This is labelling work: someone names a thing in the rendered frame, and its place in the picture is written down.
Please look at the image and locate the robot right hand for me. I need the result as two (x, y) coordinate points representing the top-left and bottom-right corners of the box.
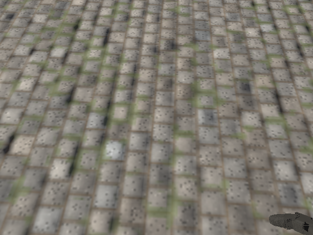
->
(269, 212), (313, 235)

